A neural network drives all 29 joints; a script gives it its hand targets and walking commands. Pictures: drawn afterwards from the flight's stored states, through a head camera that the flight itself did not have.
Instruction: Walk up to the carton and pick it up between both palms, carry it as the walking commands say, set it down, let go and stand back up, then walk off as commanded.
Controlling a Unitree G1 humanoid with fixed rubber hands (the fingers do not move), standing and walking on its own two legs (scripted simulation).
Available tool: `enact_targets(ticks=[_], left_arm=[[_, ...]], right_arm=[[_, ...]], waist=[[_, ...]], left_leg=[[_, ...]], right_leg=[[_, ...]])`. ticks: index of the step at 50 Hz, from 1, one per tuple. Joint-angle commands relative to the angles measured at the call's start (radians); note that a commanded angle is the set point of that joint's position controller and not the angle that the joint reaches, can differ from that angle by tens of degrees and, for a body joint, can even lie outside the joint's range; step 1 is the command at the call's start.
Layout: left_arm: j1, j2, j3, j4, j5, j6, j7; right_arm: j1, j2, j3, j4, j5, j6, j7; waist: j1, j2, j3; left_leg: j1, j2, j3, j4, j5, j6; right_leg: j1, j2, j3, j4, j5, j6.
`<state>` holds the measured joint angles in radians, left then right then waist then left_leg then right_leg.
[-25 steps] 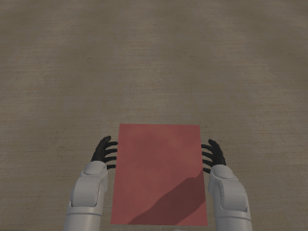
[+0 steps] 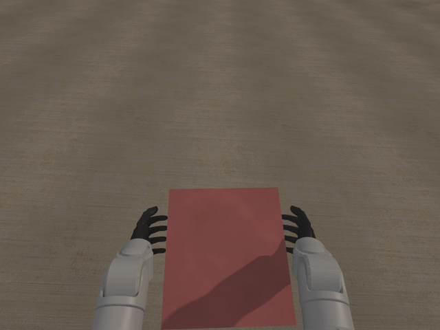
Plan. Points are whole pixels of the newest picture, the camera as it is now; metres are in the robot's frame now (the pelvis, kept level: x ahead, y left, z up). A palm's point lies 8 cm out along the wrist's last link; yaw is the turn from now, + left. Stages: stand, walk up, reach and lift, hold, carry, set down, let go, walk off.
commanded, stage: carry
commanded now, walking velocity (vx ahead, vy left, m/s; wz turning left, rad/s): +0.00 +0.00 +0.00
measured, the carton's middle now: (223, 258) +0.30 -0.01 -0.06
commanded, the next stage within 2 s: none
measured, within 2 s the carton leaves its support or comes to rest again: neither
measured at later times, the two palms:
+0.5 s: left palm (173, 182) +0.44 +0.12 +0.02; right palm (301, 198) +0.43 -0.18 +0.00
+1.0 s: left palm (182, 136) +0.63 +0.12 +0.02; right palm (286, 143) +0.63 -0.18 +0.01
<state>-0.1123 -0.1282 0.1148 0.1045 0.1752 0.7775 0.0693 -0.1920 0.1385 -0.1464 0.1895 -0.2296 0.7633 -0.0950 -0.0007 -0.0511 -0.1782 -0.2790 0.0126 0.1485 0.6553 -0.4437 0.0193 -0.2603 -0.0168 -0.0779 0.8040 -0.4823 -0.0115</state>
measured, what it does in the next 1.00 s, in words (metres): walks ahead: left foot, then right foot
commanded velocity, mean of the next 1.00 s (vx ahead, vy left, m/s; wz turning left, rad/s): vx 0.00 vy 0.00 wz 0.00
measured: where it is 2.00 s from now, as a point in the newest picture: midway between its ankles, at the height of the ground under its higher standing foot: (225, 248)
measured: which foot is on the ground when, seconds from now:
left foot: down 0.00-0.10, up 0.12-0.24, down 0.26-0.50, up 0.52-0.66, down 0.68-0.86, up 0.88-1.00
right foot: down 0.00-0.30, up 0.32-0.44, down 0.46-0.72, up 0.74-0.84, down 0.86-1.00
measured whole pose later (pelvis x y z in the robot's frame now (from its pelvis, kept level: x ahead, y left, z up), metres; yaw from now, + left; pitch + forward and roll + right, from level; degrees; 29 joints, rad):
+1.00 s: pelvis +0.36 -0.04 +0.00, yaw +3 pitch +2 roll +0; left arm -0.15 -0.13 0.13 0.16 0.19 0.70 0.04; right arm -0.13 0.13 -0.14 0.16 -0.19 0.71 -0.12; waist -0.01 0.01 -0.05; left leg -0.32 0.03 0.06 0.90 -0.58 0.00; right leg -0.24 0.02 -0.15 0.70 -0.49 -0.09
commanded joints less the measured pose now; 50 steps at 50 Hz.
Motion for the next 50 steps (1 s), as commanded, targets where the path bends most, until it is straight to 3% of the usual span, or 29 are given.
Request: enact_targets(ticks=[1,2,3,4,6,8,11,12,13,14,16,17,19,20,21,23,25,29,32,33,35,36,38,40,41,43,44,46,50], left_arm=[[-0.719,-0.812,-0.619,-0.299,-0.338,-0.052,-0.225],[-0.692,-0.797,-0.602,-0.248,-0.304,-0.070,-0.231],[-0.568,-0.796,-0.604,-0.262,-0.326,-0.050,-0.228],[-0.511,-0.772,-0.493,-0.056,-0.217,-0.078,-0.239],[-0.525,-0.815,-0.594,-0.215,-0.292,-0.093,-0.248],[-0.531,-0.817,-0.565,-0.201,-0.258,-0.103,-0.249],[-0.619,-0.818,-0.621,-0.317,-0.306,-0.118,-0.242],[-0.555,-0.808,-0.632,-0.332,-0.294,-0.089,-0.240],[-0.598,-0.806,-0.604,-0.229,-0.274,-0.081,-0.242],[-0.537,-0.799,-0.613,-0.251,-0.276,-0.071,-0.240],[-0.572,-0.829,-0.673,-0.301,-0.321,-0.095,-0.253],[-0.651,-0.854,-0.655,-0.228,-0.311,-0.102,-0.264],[-0.627,-0.816,-0.573,-0.149,-0.285,-0.111,-0.261],[-0.587,-0.792,-0.531,-0.090,-0.242,-0.128,-0.263],[-0.561,-0.876,-0.594,-0.168,-0.274,-0.143,-0.262],[-0.559,-0.895,-0.584,-0.182,-0.280,-0.133,-0.263],[-0.600,-0.871,-0.546,-0.155,-0.258,-0.139,-0.259],[-0.521,-0.854,-0.571,-0.152,-0.211,-0.134,-0.259],[-0.551,-0.841,-0.585,-0.166,-0.246,-0.125,-0.252],[-0.550,-0.817,-0.586,-0.204,-0.236,-0.127,-0.254],[-0.621,-0.828,-0.603,-0.196,-0.255,-0.110,-0.255],[-0.657,-0.804,-0.676,-0.373,-0.328,-0.091,-0.244],[-0.618,-0.866,-0.636,-0.165,-0.305,-0.104,-0.264],[-0.617,-0.850,-0.591,-0.152,-0.291,-0.134,-0.287],[-0.632,-0.866,-0.591,-0.117,-0.278,-0.139,-0.292],[-0.598,-0.866,-0.592,-0.118,-0.301,-0.141,-0.276],[-0.528,-0.891,-0.628,-0.119,-0.300,-0.129,-0.272],[-0.561,-0.832,-0.514,-0.014,-0.220,-0.123,-0.279],[-0.642,-0.941,-0.671,-0.236,-0.336,-0.151,-0.270]], right_arm=[[-0.482,0.873,0.579,-0.205,0.332,-0.028,0.245],[-0.395,0.878,0.579,-0.144,0.290,-0.040,0.253],[-0.457,0.814,0.613,-0.299,0.315,-0.029,0.244],[-0.478,0.852,0.586,-0.141,0.253,-0.057,0.254],[-0.532,0.899,0.698,-0.293,0.348,-0.090,0.243],[-0.594,0.882,0.700,-0.353,0.351,-0.116,0.246],[-0.524,0.936,0.680,-0.284,0.357,-0.109,0.249],[-0.420,0.896,0.651,-0.289,0.328,-0.078,0.252],[-0.442,0.889,0.587,-0.230,0.290,-0.086,0.257],[-0.309,0.861,0.543,-0.166,0.253,-0.067,0.251],[-0.317,0.882,0.575,-0.217,0.272,-0.083,0.253],[-0.416,0.888,0.601,-0.199,0.271,-0.083,0.260],[-0.417,0.864,0.572,-0.130,0.248,-0.082,0.265],[-0.521,0.897,0.619,-0.158,0.267,-0.106,0.271],[-0.539,0.923,0.696,-0.291,0.331,-0.124,0.270],[-0.540,0.952,0.738,-0.297,0.352,-0.109,0.276],[-0.681,0.920,0.760,-0.343,0.381,-0.121,0.287],[-0.470,0.931,0.679,-0.213,0.337,-0.111,0.296],[-0.407,0.904,0.617,-0.115,0.311,-0.101,0.299],[-0.344,0.907,0.615,-0.104,0.288,-0.109,0.305],[-0.369,0.925,0.581,-0.127,0.301,-0.110,0.288],[-0.303,0.848,0.559,-0.217,0.320,-0.081,0.267],[-0.409,0.899,0.597,-0.176,0.289,-0.096,0.271],[-0.404,0.904,0.599,-0.160,0.262,-0.117,0.273],[-0.425,0.902,0.639,-0.170,0.262,-0.116,0.272],[-0.569,0.937,0.705,-0.284,0.326,-0.122,0.263],[-0.593,0.910,0.758,-0.288,0.340,-0.117,0.272],[-0.549,0.916,0.654,-0.175,0.300,-0.126,0.281],[-0.634,0.936,0.740,-0.432,0.425,-0.154,0.284]], waist=[[0.016,0.267,-0.217],[0.010,0.095,-0.253],[0.038,-0.126,-0.310],[0.033,-0.379,-0.246],[0.037,-0.315,-0.156],[0.012,-0.061,-0.138],[-0.003,-0.031,-0.242],[-0.015,0.002,-0.298],[-0.051,0.267,-0.459],[-0.034,0.409,-0.318],[-0.036,0.266,-0.184],[-0.035,0.064,-0.198],[-0.013,0.165,-0.153],[0.011,0.089,-0.158],[0.010,0.085,-0.271],[-0.002,-0.132,-0.373],[0.016,-0.282,-0.298],[0.016,-0.060,-0.223],[0.005,-0.012,-0.330],[0.003,0.079,-0.360],[-0.029,0.475,-0.293],[-0.019,0.443,-0.179],[-0.033,0.264,-0.077],[0.000,0.133,-0.204],[0.028,-0.008,-0.221],[0.021,-0.342,-0.296],[-0.007,-0.171,-0.313],[-0.001,-0.052,-0.089],[0.024,-0.111,-0.224]], left_leg=[[0.374,0.179,-0.094,0.040,1.491,0.063],[0.145,0.146,-0.049,0.185,1.181,0.030],[-0.120,0.090,-0.005,0.317,0.518,-0.011],[-0.382,-0.005,0.034,0.318,-0.087,-0.032],[-0.617,-0.053,0.064,0.337,-0.195,-0.016],[-0.430,-0.067,0.065,0.218,-0.079,0.003],[0.011,-0.059,0.079,-0.041,0.241,0.024],[0.251,0.045,-0.056,-0.042,0.651,0.095],[0.532,0.247,-0.309,-0.038,1.425,0.265],[0.601,0.364,-0.454,-0.075,1.850,0.351],[0.495,0.335,-0.436,-0.136,1.557,0.308],[0.461,0.308,-0.359,-0.114,1.365,0.263],[0.395,0.279,-0.247,-0.067,1.308,0.190],[0.275,0.282,-0.141,-0.019,1.161,0.156],[0.216,0.223,-0.096,0.015,1.026,0.098],[-0.047,0.071,-0.022,0.123,0.357,-0.017],[-0.213,0.013,-0.065,0.123,-0.121,-0.020],[-0.301,-0.017,-0.001,0.094,-0.036,-0.042],[0.079,-0.035,0.016,-0.140,0.265,-0.022],[0.315,0.022,-0.045,-0.078,0.728,0.021],[0.646,0.288,-0.329,-0.030,1.833,0.216],[0.646,0.327,-0.334,-0.033,1.819,0.232],[0.713,0.277,-0.324,-0.029,1.683,0.159],[0.503,0.192,-0.143,0.088,1.378,0.063],[0.237,0.153,-0.045,0.276,1.132,0.011],[-0.249,-0.028,-0.043,0.496,-0.226,-0.054],[-0.107,0.016,-0.165,0.318,-0.177,0.002],[-0.235,-0.001,-0.093,0.297,-0.167,-0.021],[-0.223,0.009,-0.082,0.051,0.002,-0.004]], right_leg=[[-0.101,0.034,-0.046,-0.365,0.214,-0.019],[0.173,0.002,-0.008,-0.368,0.643,-0.044],[0.456,-0.159,0.116,-0.258,1.430,-0.067],[0.621,-0.201,0.217,-0.187,1.946,-0.137],[0.741,-0.189,0.231,-0.183,2.134,-0.076],[0.538,-0.190,0.184,-0.207,1.951,-0.043],[0.306,-0.154,0.065,-0.052,1.782,0.004],[0.105,-0.145,0.047,0.075,1.441,0.025],[-0.094,-0.011,-0.023,0.490,0.806,0.052],[-0.361,0.113,0.035,0.547,-0.159,0.058],[-0.398,0.024,0.119,0.369,-0.204,-0.006],[-0.370,-0.006,0.099,0.171,-0.209,-0.016],[-0.323,-0.017,0.064,-0.124,-0.153,-0.001],[-0.144,-0.031,0.064,-0.307,0.042,-0.004],[0.082,-0.022,0.051,-0.359,0.415,-0.023],[0.404,-0.226,0.242,-0.213,1.394,-0.155],[0.459,-0.264,0.320,-0.220,1.628,-0.215],[0.532,-0.238,0.261,-0.203,1.752,-0.150],[0.319,-0.186,0.107,-0.110,1.633,-0.075],[0.109,-0.135,0.062,0.050,1.411,-0.024],[-0.364,0.086,-0.027,0.315,-0.068,0.012],[-0.477,0.064,-0.005,0.196,-0.235,0.003],[-0.666,0.056,-0.039,0.077,-0.239,-0.026],[-0.270,0.074,-0.050,-0.300,0.098,-0.024],[0.104,0.025,-0.028,-0.427,0.628,-0.027],[0.531,-0.271,0.332,-0.231,1.941,-0.166],[0.360,-0.255,0.328,-0.277,1.665,-0.194],[0.258,-0.255,0.307,-0.323,1.468,-0.159],[0.464,-0.247,0.193,-0.218,1.567,-0.155]])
